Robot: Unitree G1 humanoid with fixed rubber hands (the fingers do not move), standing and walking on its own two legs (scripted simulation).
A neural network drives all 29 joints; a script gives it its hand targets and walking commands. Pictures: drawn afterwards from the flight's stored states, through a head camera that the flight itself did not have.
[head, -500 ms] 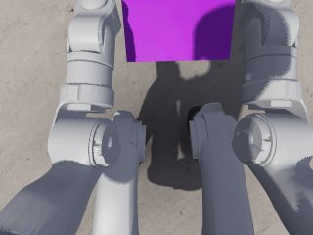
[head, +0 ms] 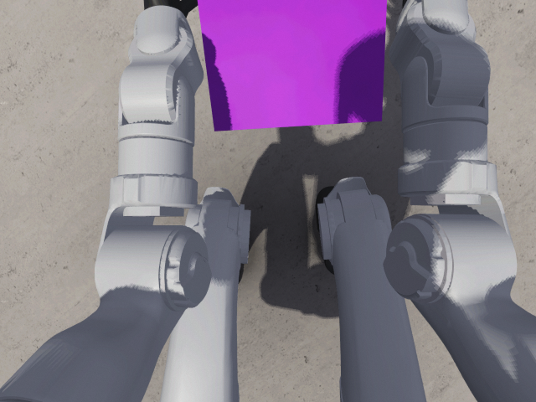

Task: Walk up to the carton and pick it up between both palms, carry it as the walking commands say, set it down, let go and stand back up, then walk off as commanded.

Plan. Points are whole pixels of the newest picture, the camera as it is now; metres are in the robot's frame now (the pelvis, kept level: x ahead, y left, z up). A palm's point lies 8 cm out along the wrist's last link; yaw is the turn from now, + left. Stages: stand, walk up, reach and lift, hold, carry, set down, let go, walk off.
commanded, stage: reach and lift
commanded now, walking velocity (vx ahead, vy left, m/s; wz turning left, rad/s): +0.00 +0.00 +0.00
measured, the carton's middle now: (294, 12) +0.56 -0.03 -0.16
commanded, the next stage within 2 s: none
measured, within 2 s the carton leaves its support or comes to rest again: neither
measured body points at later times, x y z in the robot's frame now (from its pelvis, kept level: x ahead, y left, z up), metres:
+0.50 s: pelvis -0.01 +0.01 +0.05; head +0.31 -0.01 +0.35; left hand +0.54 +0.11 -0.03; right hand +0.54 -0.15 -0.02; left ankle +0.14 +0.13 -0.44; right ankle +0.17 -0.13 -0.44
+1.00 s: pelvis +0.00 +0.00 +0.11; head +0.28 -0.01 +0.45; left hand +0.52 +0.11 +0.05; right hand +0.51 -0.15 +0.06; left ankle +0.14 +0.13 -0.44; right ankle +0.17 -0.13 -0.44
